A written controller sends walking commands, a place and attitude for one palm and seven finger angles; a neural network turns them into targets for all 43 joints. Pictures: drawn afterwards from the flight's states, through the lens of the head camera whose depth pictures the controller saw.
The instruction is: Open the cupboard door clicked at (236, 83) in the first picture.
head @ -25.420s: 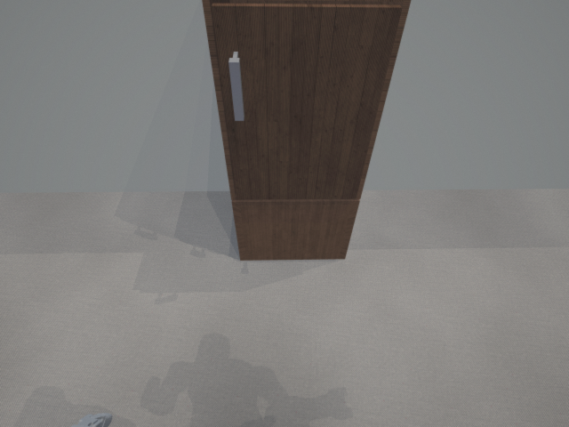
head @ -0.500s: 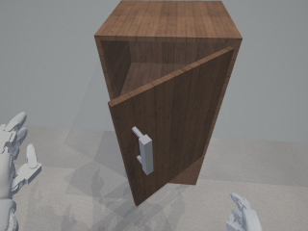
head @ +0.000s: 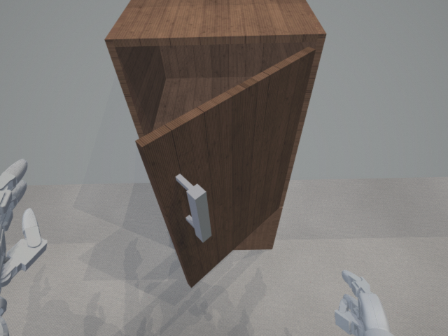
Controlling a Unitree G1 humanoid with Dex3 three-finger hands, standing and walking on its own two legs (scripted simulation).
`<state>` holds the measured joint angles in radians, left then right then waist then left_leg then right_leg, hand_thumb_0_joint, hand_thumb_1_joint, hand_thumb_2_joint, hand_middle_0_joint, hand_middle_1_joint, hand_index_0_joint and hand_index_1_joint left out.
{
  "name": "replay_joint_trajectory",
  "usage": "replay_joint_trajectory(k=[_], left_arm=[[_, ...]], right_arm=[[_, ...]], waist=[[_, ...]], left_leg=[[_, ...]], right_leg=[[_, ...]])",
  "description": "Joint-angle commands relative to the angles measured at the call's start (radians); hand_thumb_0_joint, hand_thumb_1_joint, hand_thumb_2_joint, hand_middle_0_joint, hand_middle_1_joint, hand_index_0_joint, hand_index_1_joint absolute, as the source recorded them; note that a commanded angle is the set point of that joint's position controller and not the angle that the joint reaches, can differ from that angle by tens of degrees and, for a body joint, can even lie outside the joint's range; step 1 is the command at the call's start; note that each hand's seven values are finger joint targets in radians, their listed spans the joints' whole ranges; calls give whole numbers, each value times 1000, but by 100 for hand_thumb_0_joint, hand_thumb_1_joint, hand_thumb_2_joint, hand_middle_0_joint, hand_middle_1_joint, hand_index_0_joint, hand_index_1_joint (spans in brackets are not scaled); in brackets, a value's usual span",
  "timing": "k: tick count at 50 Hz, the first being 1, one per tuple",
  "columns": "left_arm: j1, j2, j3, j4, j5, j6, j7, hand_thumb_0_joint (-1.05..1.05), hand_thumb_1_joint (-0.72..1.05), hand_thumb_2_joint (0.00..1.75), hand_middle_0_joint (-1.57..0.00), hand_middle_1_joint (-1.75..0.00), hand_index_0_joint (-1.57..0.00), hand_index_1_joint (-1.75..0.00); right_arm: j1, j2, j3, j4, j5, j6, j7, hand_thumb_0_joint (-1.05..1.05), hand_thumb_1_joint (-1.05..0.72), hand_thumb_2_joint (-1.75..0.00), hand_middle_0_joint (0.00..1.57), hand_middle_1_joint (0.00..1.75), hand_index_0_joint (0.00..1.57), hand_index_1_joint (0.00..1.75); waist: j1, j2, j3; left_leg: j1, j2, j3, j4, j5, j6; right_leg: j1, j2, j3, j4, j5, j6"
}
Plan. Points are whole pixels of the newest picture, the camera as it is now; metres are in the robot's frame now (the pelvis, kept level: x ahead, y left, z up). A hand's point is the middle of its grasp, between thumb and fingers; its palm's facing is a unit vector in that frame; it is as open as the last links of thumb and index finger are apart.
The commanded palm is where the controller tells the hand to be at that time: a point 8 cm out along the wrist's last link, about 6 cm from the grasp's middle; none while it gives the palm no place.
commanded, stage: step back with the hand held close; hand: left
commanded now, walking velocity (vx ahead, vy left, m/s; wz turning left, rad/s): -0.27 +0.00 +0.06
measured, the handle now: (193, 208) +0.33 +0.09 +0.05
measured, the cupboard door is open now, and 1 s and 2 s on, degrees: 43 43 43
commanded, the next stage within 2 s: stop stepping back and stand still in 0.70 s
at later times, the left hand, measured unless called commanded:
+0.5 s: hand out of the picture +0.09 +0.29 +0.16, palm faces +0.53 -0.69 -0.49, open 7.4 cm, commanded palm +0.01 +0.32 +0.17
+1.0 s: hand out of the picture -0.02 +0.27 +0.17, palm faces +0.46 -0.79 -0.41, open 7.4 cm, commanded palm -0.09 +0.31 +0.17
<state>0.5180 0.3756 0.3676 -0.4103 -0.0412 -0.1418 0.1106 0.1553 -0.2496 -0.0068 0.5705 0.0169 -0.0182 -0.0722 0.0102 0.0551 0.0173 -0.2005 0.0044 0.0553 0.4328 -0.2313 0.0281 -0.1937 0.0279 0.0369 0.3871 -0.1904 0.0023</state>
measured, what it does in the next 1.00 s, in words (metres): walks backwards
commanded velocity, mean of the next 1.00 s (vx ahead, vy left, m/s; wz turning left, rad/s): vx -0.20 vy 0.00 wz -0.01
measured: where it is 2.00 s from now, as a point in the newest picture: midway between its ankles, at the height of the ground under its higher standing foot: outside the picture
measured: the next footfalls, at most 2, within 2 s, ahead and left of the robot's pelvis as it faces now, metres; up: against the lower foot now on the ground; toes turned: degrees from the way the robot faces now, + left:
right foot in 1.02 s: -0.28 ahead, -0.08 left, +0.00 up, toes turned -6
left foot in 1.20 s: -0.13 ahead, +0.09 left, +0.00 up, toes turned -1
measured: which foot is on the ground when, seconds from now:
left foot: down 0.00-1.00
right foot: down 0.00-0.70, up 0.72-1.00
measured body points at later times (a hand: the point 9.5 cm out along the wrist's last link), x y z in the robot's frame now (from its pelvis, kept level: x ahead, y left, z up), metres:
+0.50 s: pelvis -0.10 +0.01 -0.03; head -0.09 +0.01 +0.42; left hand +0.05 +0.32 +0.18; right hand +0.08 -0.22 -0.11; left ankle +0.00 +0.10 -0.74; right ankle -0.02 -0.12 -0.74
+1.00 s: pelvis -0.23 +0.00 -0.01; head -0.20 +0.03 +0.44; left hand -0.05 +0.31 +0.19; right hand -0.03 -0.20 -0.08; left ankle -0.07 +0.11 -0.74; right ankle -0.36 -0.11 -0.73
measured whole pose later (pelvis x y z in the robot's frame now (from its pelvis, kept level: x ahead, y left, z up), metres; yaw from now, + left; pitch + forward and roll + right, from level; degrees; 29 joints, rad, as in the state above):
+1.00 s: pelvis -0.23 +0.00 -0.01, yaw +2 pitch +3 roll -2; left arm 0.51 0.42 0.43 -0.59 -0.05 -0.18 0.17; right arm 0.18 -0.14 0.03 0.60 -0.01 -0.16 -0.04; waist 0.01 -0.04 0.00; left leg -0.49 0.06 0.10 0.36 -0.04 0.01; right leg -0.08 0.04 -0.05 0.52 -0.50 -0.03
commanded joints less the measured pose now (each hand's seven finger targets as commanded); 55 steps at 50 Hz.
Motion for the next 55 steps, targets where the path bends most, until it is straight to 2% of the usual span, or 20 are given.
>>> replay_joint_trajectory(k=[1, 6, 15, 21, 24, 28, 30, 32, 33, 35, 37, 39, 42, 46, 48, 49, 51, 52, 53, 55], left_arm=[[30, 228, 187, -250, 0, -71, 39, 0, 90, 90, -20, -30, -20, -30], [60, 222, 197, -270, 3, -82, 48, 0, 90, 90, -20, -30, -20, -30], [-14, 197, 193, -272, 41, -125, 60, 0, 90, 90, -20, -30, -20, -30], [-75, 196, 218, -291, 65, -149, 62, 0, 90, 90, -20, -30, -20, -30], [-54, 210, 242, -278, 56, -155, 54, 0, 90, 90, -20, -30, -20, -30], [-78, 219, 194, -311, 23, -149, 64, 0, 90, 90, -20, -30, -20, -30], [-103, 225, 187, -304, 26, -143, 72, 0, 90, 90, -20, -30, -20, -30], [-119, 235, 195, -304, 25, -136, 71, 0, 90, 90, -20, -30, -20, -30], [-120, 231, 196, -318, 20, -139, 67, 0, 90, 90, -20, -30, -20, -30], [-73, 232, 249, -346, 32, -166, 73, 0, 90, 90, -20, -30, -20, -30], [-28, 230, 264, -332, 21, -166, 65, 0, 90, 90, -20, -30, -20, -30], [-15, 200, 233, -353, -3, -151, 71, 0, 90, 90, -20, -30, -20, -30], [-37, 149, 150, -385, -5, -131, 79, 0, 90, 90, -20, -30, -20, -30], [-62, 179, 142, -386, -6, -104, 83, 0, 90, 90, -20, -30, -20, -30], [-5, 218, 174, -390, -13, -97, 74, 0, 90, 90, -20, -30, -20, -30], [55, 278, 232, -389, -14, -95, 70, 0, 90, 90, -20, -30, -20, -30], [25, 341, 288, -423, -25, -118, 75, 0, 90, 90, -20, -30, -20, -30], [43, 353, 315, -347, -25, -122, 79, 0, 90, 90, -20, -30, -20, -30], [41, 224, 206, -257, -35, -90, 62, 0, 90, 90, -20, -30, -20, -30], [-25, 241, 201, -241, -22, -82, 66, 0, 90, 90, -20, -30, -20, -30]], right_arm=[[-81, -96, -49, -186, 1, -29, -15, 0, -90, -90, 20, 30, 20, 30], [-73, -98, -53, -199, 1, -33, -14, 0, -90, -90, 20, 30, 20, 30], [-41, -122, -53, -197, -3, -87, -19, 0, -90, -90, 20, 30, 20, 30], [-33, -119, -55, -184, -10, -133, -17, 0, -90, -90, 20, 30, 20, 30], [-33, -115, -63, -179, -10, -148, -11, 0, -90, -90, 20, 30, 20, 30], [2, -66, -54, -110, -19, -143, 15, 0, -90, -90, 20, 30, 20, 30], [-8, -52, -49, -96, -21, -127, 21, 0, -90, -90, 20, 30, 20, 30], [-15, -60, -42, -98, -14, -117, 13, 0, -90, -90, 20, 30, 20, 30], [-27, -84, -47, -105, -11, -118, 7, 0, -90, -90, 20, 30, 20, 30], [-61, -109, -62, -130, -17, -141, -7, 0, -90, -90, 20, 30, 20, 30], [-30, -86, -88, -118, -14, -169, 8, 0, -90, -90, 20, 30, 20, 30], [-56, -84, -88, -98, -17, -184, 19, 0, -90, -90, 20, 30, 20, 30], [-42, -74, -63, -74, -13, -196, 26, 0, -90, -90, 20, 30, 20, 30], [-28, -71, -39, -87, -26, -204, 14, 0, -90, -90, 20, 30, 20, 30], [-30, -57, -31, -101, -24, -185, 17, 0, -90, -90, 20, 30, 20, 30], [-17, -50, -29, -102, -27, -167, 20, 0, -90, -90, 20, 30, 20, 30], [-39, -41, -8, -91, -38, -137, 22, 0, -90, -90, 20, 30, 20, 30], [-27, -42, -3, -89, -39, -142, 25, 0, -90, -90, 20, 30, 20, 30], [-10, -46, -28, -89, -8, -136, 20, 0, -90, -90, 20, 30, 20, 30], [-53, -59, -19, -97, 5, -133, 11, 0, -90, -90, 20, 30, 20, 30]], waist=[[10, -36, -209], [9, 11, -181], [-7, 28, -48], [2, 144, -66], [-1, 42, -43], [-28, -262, -66], [-34, -294, -97], [-38, -205, -63], [-36, -78, -42], [-7, 318, -135], [-13, 148, -146], [1, 54, -151], [-13, 121, -162], [-9, 237, -167], [-1, 186, -181], [-6, 83, -204], [-1, -137, -202], [2, -123, -220], [-9, -308, -165], [-15, -261, -86]], left_leg=[[24, 69, -60, -18, 360, -2], [-94, 88, -80, -44, 234, 11], [-485, 121, -174, -141, -422, 70], [-653, 222, -256, -212, -570, 118], [-593, 186, -182, -98, -538, 96], [-125, -26, -25, 414, -224, -31], [-85, -14, -52, 449, -204, -32], [-53, -14, -36, 200, -167, -26], [-92, 34, -103, 24, -182, 0], [-414, 352, -386, -258, -325, 126], [-414, 400, -379, -281, -351, 159], [-199, 353, -277, -176, -149, 143], [-81, 300, -223, -240, -234, 95], [-49, 197, -146, -355, -378, -20], [2, 109, -35, -215, -239, -80], [40, 50, 26, -56, -107, -79], [14, 45, -6, 287, 0, -47], [-79, 63, 1, 313, -7, -44], [-223, 9, -29, 355, 2, -46], [-267, 25, -18, 327, -32, -25]], right_leg=[[97, -70, 34, 53, 448, -4], [107, -53, 34, 105, 338, 4], [154, -26, 53, 176, -18, 12], [270, 40, 3, 427, 14, 31], [169, 22, 74, 331, -33, 8], [-365, -259, 414, -119, -183, -133], [-342, -287, 362, -96, -12, -143], [-330, -201, 241, -15, 16, -75], [-317, -116, 178, 77, -33, -30], [-6, 57, -9, 581, -185, 38], [-54, 77, 40, 923, -292, 27], [-223, 36, 33, 869, -301, 27], [-212, 18, -46, 662, -328, 26], [5, 89, -172, 252, -431, -15], [70, 72, -170, -84, -297, -48], [28, -14, -81, -168, -192, -82], [-124, -267, 181, -194, 20, -160], [-37, -303, 190, -162, 174, -171], [81, -235, 184, -83, 351, -131], [103, -245, 142, -24, 561, -113]])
